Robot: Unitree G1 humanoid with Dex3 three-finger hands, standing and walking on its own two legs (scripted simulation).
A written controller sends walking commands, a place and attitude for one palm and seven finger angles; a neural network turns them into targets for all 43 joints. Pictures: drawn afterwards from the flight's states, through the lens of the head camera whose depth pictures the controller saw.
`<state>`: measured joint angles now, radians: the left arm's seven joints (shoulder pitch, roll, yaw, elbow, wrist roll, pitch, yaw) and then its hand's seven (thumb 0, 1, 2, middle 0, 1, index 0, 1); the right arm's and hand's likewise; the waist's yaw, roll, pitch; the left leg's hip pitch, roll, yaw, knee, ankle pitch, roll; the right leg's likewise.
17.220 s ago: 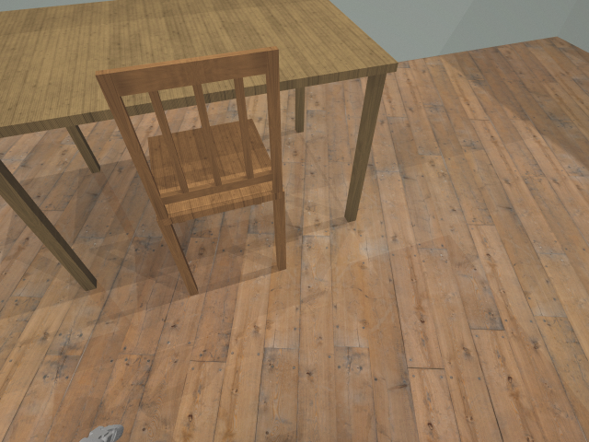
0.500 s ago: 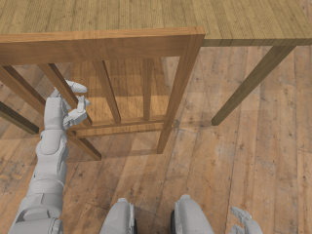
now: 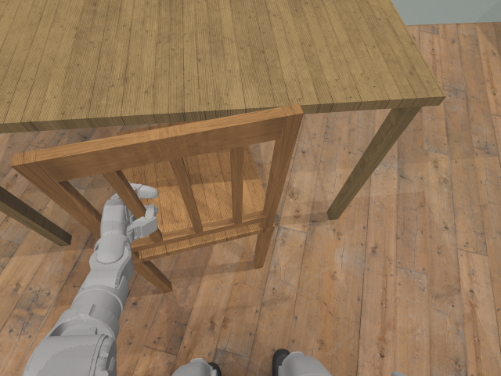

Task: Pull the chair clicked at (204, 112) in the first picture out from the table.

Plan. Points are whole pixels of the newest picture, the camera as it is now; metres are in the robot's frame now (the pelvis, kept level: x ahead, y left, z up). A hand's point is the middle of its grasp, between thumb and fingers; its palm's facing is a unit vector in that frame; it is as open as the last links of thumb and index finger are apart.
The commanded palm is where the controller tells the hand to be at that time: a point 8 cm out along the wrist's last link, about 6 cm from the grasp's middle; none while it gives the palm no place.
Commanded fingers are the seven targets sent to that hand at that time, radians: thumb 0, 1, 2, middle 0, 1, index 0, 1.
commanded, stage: step backward, pulling the chair out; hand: left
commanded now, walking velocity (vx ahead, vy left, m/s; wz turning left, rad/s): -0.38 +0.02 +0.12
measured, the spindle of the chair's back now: (189, 200) +0.42 +0.11 -0.07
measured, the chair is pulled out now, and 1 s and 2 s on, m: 0.05 0.17 0.19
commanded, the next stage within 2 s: none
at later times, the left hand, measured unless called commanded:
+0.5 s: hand (169, 280) +0.27 +0.13 -0.07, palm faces +0.10 -0.98 -0.17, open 5.0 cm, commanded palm +0.27 +0.18 -0.06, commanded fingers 0.00 0.90 0.90 -0.50 -1.45 -0.50 -1.45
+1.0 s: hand (168, 289) +0.25 +0.13 -0.07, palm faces +0.13 -0.97 -0.19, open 5.2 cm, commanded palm +0.25 +0.18 -0.06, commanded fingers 0.00 0.90 0.90 -0.50 -1.45 -0.50 -1.45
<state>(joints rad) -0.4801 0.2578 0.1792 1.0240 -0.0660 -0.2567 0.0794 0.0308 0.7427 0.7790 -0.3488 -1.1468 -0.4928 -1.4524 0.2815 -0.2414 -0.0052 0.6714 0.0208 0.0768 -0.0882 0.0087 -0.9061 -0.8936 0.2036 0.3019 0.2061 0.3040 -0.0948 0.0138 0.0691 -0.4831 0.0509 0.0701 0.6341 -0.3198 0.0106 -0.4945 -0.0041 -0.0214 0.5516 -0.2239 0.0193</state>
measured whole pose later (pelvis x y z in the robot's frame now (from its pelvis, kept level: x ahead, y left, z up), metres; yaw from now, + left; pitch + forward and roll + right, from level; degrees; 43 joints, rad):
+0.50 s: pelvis -0.08 -0.02 -0.01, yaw +2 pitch +4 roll +0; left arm -0.46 0.17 0.06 1.07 -0.07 -0.26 0.13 0.00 0.72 0.77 -0.29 -1.14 -0.49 -1.45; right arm 0.24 -0.26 0.01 0.71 0.05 -0.01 -0.11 0.01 -0.91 -0.89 0.20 0.30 0.21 0.30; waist -0.07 0.01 0.08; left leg -0.50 0.03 0.05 0.65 -0.28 0.00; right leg -0.51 -0.03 -0.04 0.58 -0.14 0.00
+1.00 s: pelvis -0.10 -0.02 -0.01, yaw +3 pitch +2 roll +1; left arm -0.51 0.16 0.07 1.10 -0.06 -0.24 0.14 0.01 0.69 0.81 -0.31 -1.14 -0.49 -1.45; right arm 0.22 -0.25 0.02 0.78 0.03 -0.06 -0.10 0.01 -0.91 -0.89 0.21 0.30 0.21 0.30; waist -0.07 0.00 0.12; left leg -0.53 -0.02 0.00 0.90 -0.48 -0.02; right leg -0.53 -0.06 -0.04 0.65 -0.15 -0.01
